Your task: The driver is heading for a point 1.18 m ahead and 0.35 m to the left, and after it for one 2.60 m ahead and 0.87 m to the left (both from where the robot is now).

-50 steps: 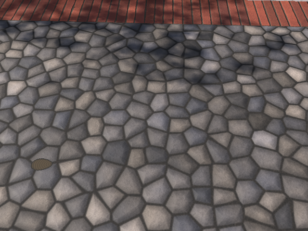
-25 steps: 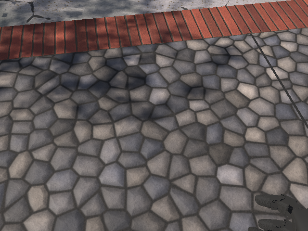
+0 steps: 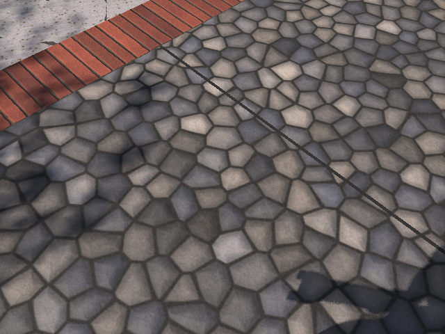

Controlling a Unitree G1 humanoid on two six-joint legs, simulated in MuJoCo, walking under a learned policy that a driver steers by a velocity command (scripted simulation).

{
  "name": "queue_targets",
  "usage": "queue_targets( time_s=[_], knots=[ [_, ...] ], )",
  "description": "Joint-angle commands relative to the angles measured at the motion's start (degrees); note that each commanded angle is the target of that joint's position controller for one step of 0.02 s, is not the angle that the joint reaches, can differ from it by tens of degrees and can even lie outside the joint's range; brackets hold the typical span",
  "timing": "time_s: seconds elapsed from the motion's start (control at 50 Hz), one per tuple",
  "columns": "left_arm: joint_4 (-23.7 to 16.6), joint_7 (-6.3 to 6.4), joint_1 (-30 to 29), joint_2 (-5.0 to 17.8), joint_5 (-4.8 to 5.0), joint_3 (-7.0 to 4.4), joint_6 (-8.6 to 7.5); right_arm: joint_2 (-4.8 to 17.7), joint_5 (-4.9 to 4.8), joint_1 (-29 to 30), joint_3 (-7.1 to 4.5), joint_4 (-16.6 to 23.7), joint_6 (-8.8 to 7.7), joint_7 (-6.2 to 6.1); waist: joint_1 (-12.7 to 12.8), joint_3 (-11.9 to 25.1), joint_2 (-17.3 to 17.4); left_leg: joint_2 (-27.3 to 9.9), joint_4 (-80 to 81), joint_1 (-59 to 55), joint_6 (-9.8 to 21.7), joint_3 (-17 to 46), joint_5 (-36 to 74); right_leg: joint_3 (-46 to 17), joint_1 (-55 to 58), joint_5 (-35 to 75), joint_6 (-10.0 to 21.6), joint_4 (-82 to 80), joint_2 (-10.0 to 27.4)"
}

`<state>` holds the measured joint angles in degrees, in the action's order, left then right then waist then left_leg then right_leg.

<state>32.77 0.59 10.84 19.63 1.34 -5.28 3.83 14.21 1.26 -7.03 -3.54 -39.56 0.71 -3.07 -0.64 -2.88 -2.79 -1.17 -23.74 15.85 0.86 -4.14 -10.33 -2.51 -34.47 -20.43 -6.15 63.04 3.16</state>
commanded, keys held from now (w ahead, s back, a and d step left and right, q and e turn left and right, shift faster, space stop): q+shift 0.84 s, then shift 0.02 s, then e+shift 0.14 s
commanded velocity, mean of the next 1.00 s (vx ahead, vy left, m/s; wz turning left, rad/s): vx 0.00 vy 0.00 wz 0.50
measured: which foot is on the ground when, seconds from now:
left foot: down 0.00-0.16, up 0.18-0.52, down 0.54-1.00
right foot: up 0.00-0.14, down 0.16-0.54, up 0.56-0.98, down 1.00-1.00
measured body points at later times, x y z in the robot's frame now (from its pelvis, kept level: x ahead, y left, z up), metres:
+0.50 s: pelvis +0.01 -0.01 -0.01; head +0.04 +0.01 +0.44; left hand +0.14 +0.28 -0.11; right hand +0.19 -0.27 -0.11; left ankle +0.00 +0.10 -0.72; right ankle +0.01 -0.15 -0.74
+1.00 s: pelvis +0.04 +0.01 -0.01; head +0.05 +0.03 +0.44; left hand +0.00 +0.33 -0.11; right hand +0.36 -0.09 -0.07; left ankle -0.01 +0.10 -0.74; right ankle +0.14 -0.08 -0.74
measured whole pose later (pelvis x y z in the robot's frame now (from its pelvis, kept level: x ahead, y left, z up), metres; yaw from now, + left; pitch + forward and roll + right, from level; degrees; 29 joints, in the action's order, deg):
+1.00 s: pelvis +0.04 +0.01 -0.01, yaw +35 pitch +2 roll -1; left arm 41.6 -0.1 8.4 16.8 -0.4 -4.5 -0.9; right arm 17.1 0.4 -5.8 -3.6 -32.7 2.6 -1.3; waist 1.1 -0.6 -0.3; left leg 8.0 -33.3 18.6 2.4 12.3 -15.4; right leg -3.5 -21.5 -12.4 -2.6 34.6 -1.2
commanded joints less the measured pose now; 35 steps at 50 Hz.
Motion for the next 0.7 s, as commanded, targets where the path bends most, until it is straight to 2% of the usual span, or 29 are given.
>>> queue_targets(
  time_s=[0.02, 0.06, 0.1, 0.12, 0.14, 0.16, 0.18, 0.2, 0.22, 0.24, 0.26, 0.3, 0.32, 0.36, 0.4, 0.44, 0.48, 0.5, 0.52, 0.54, 0.56, 0.58, 0.6, 0.62, 0.64, 0.66, 0.7],
  knots=[
    [-5.7, -0.18, -3.3, 1.2, -0.69, 0.43, -1.41, 11.9, -0.47, -0.4, -3.24, 2.7, -0.34, 0.59, -1.4, 9.7, 11.2, -14.0, 4.7, -10.2, 13.2, 9.2, 22.4, 1.8, 2.4, -2.3, 0.7, -8.1, -0.1],
    [-4.6, -0.07, -2.4, 0.8, -0.94, 0.69, -1.49, 12.0, -1.33, -0.6, -3.1, 2.0, -0.43, 1.56, -0.9, 10.2, 12.3, -13.8, 3.6, -8.5, 13.3, 9.0, 24.1, 3.0, 8.7, -3.7, 1.9, -15.2, -2.3],
    [-2.7, -0.04, 0.0, -0.4, -1.3, 0.95, -1.49, 10.1, -2.41, -0.5, -2.05, 0.8, -0.78, 2.37, 0.6, 10.2, 12.7, -13.0, 1.2, -7.6, 12.3, 10.0, 22.2, 2.7, 15.6, 0.2, 3.9, -28.1, -3.3],
    [-0.8, -0.17, 2.5, -1.7, -1.57, 1.22, -1.61, 7.9, -3.03, 0.0, -1.06, 0.2, -1.02, 2.81, 2.3, 9.7, 12.1, -11.4, -0.6, -4.4, 10.3, 9.2, 20.3, 3.3, 23.1, 8.5, 5.3, -40.2, -3.8],
    [-0.3, -0.01, 3.1, -0.2, -1.74, 0.98, -1.7, 6.3, -3.35, -2.7, -0.35, -1.0, -1.62, 3.35, 2.0, 9.8, 10.8, -9.6, -1.6, 0.7, 6.6, 8.9, 15.0, 1.8, 32.0, 15.9, 6.5, -45.7, -2.7],
    [-0.8, 0.71, 5.3, 4.5, -2.17, 0.06, -1.49, 4.7, -1.42, -4.8, 0.43, -0.5, -2.28, 4.14, 1.1, 13.4, 2.9, -5.8, -8.1, 7.4, 1.6, 6.7, -0.8, -7.7, 42.0, 30.5, 8.8, -42.0, 7.4],
    [-1.3, 1.16, 1.0, 8.8, -3.24, -0.9, -0.93, 3.7, -1.2, -5.2, 0.65, 0.8, -2.92, 4.56, -0.9, 11.9, -10.5, -1.7, -12.2, 14.5, -2.3, 2.3, -17.9, -12.6, 37.3, 36.6, 16.6, -39.1, 17.6],
    [-2.0, 1.08, 0.3, 6.7, -3.89, -1.04, -1.43, 9.3, -2.1, -1.6, -0.87, 1.2, -2.6, 3.98, 3.2, 11.3, -10.1, -1.8, -21.9, 13.6, -3.8, 3.2, -22.7, -12.5, 31.4, 32.9, 21.1, -41.1, 18.0],
    [-1.5, 1.19, -0.3, 6.4, -4.0, -1.05, -1.97, 12.0, -3.31, -1.3, -2.3, 1.2, -1.93, 3.5, 3.3, 8.4, -10.3, -1.0, -31.6, 17.4, -4.2, 3.3, -23.8, -11.2, 30.3, 32.8, 21.6, -42.1, 17.3],
    [-1.3, 1.49, -1.4, 5.7, -3.61, -0.97, -2.47, 11.5, -3.54, -3.1, -2.9, 0.1, -0.84, 2.71, 2.5, 7.3, -9.8, -1.2, -38.8, 19.8, -4.7, 4.5, -23.8, -8.9, 29.4, 32.8, 20.8, -42.6, 16.4],
    [-1.3, 1.67, -3.9, 4.3, -2.74, -0.64, -3.02, 11.0, -3.16, -5.2, -3.25, -0.6, 0.5, 1.92, 1.3, 6.0, -9.6, -1.7, -42.7, 20.7, -5.3, 5.7, -21.8, -6.2, 27.5, 32.6, 19.7, -43.1, 16.0],
    [-1.2, 2.09, -6.8, 1.9, -2.46, -0.03, -3.49, 9.0, -2.89, -6.8, -3.24, -0.4, 2.14, 1.17, -0.5, 4.7, -7.4, -2.0, -45.1, 20.7, -6.2, 5.3, -16.7, -1.5, 25.0, 31.4, 18.1, -43.8, 14.8],
    [-1.0, 2.28, -7.3, 1.3, -2.44, -0.02, -3.54, 8.0, -2.82, -6.1, -3.06, 0.4, 2.5, 1.13, -0.5, 4.5, -6.9, -2.6, -43.4, 21.0, -6.5, 4.6, -14.1, 0.2, 25.2, 29.2, 17.6, -44.1, 14.6],
    [-0.3, 2.59, -7.3, 1.2, -2.38, -0.29, -3.48, 6.1, -2.62, -4.0, -2.41, 2.6, 2.69, 1.83, 0.3, 5.2, -6.0, -3.8, -36.2, 19.6, -6.6, 3.6, -10.8, 2.9, 26.5, 26.5, 17.1, -43.6, 14.4],
    [0.4, 2.6, -6.9, 2.8, -2.1, -1.08, -3.39, 4.9, -2.46, -2.4, -1.79, 4.8, 2.53, 3.17, 1.2, 6.6, -6.2, -4.4, -28.8, 15.8, -5.5, 2.3, -10.4, 4.4, 27.2, 27.8, 17.2, -42.5, 15.7],
    [1.3, 2.16, -6.2, 4.7, -1.56, -1.9, -3.45, 6.1, -2.48, -2.9, -2.17, 6.1, 2.57, 4.26, 1.3, 7.7, -6.5, -3.6, -24.2, 12.2, -3.9, 0.2, -10.9, 5.0, 27.8, 30.2, 17.1, -41.2, 17.4],
    [1.8, 1.5, -6.5, 5.6, -0.51, -2.35, -3.76, 7.1, -2.69, -4.3, -2.79, 6.7, 3.11, 4.85, 0.5, 7.7, -6.5, -2.8, -19.3, 9.1, -2.0, -1.3, -9.9, 5.9, 28.0, 29.5, 15.5, -38.9, 18.6],
    [2.1, 1.21, -7.2, 5.5, 0.09, -2.43, -3.81, 7.1, -2.76, -6.0, -3.13, 6.5, 3.38, 4.89, -0.8, 7.6, -5.8, -1.8, -14.7, 5.8, -0.7, -2.5, -6.8, 7.4, 26.8, 27.7, 13.7, -36.3, 18.2],
    [2.9, 0.9, -6.3, 4.5, 0.43, -2.36, -3.81, 7.8, -2.73, -8.2, -3.76, 6.0, 3.46, 4.48, -1.8, 7.7, -3.8, -0.1, -9.6, 0.7, 1.0, -2.6, -2.4, 9.8, 24.2, 23.9, 11.0, -31.6, 16.5],
    [4.2, 0.37, -3.0, 2.6, -0.15, -2.12, -3.81, 11.6, -2.42, -11.8, -5.38, 5.2, 3.16, 3.47, -2.5, 8.1, 5.2, -0.9, -3.2, -7.8, 4.2, 3.6, 12.5, 13.8, 17.6, 15.5, 6.9, -20.0, 11.4],
    [0.3, 0.34, -6.2, -1.2, -3.04, -0.81, -3.97, 20.8, -1.91, -13.7, -7.51, 6.6, 2.52, 2.31, -1.7, 7.1, 25.6, -15.6, -1.0, -18.9, 14.1, 29.1, 38.2, 15.6, -4.5, -16.5, 0.5, 1.0, 1.2],
    [-1.6, 0.72, -11.7, 0.2, -2.85, -0.77, -4.4, 20.1, 0.24, -14.7, -6.73, 7.9, 0.57, 3.26, -5.1, 15.2, 20.2, -21.2, 2.2, -19.1, 23.1, 39.5, 34.2, 1.3, -9.3, -22.3, 0.4, 11.4, -3.5],
    [-1.7, 0.95, -13.7, 2.1, -1.57, -1.18, -4.59, 18.3, 0.15, -12.8, -6.13, 7.7, -0.75, 3.6, -4.9, 13.8, 13.2, -19.3, 3.6, -18.6, 21.4, 35.2, 26.1, -1.9, -10.8, -18.1, 1.9, 13.3, -2.5],
    [-1.1, 1.36, -13.4, 2.0, -1.34, -1.27, -4.85, 16.5, -1.18, -10.1, -5.68, 7.6, -1.27, 3.07, -3.0, 10.9, 10.0, -16.1, 3.4, -16.4, 17.8, 31.5, 20.1, -3.0, -11.2, -12.7, 3.3, 11.1, -1.7],
    [-0.2, 1.89, -12.2, 2.6, -1.85, -1.56, -4.86, 14.3, -2.56, -6.5, -4.93, 8.1, -0.89, 2.38, -1.1, 9.3, 7.1, -13.9, 3.3, -14.0, 14.8, 28.6, 17.1, -3.7, -10.8, -7.8, 3.7, 7.9, -0.8],
    [0.2, 2.08, -10.9, 3.4, -2.14, -1.97, -4.76, 13.1, -3.04, -3.1, -4.3, 9.1, -0.27, 1.71, 0.8, 8.7, 7.7, -11.9, 3.5, -10.2, 13.1, 26.2, 16.2, -3.7, -7.7, -4.3, 3.7, 5.2, -0.9],
    [1.4, 1.54, -8.9, 2.2, -2.19, -1.74, -4.74, 12.7, -2.26, -1.6, -4.09, 10.2, 0.43, 0.88, 1.7, 9.7, 8.2, -9.3, 3.5, -7.7, 12.2, 24.5, 16.9, -2.9, -3.9, 0.4, 3.1, 2.4, -3.2]
  ],
)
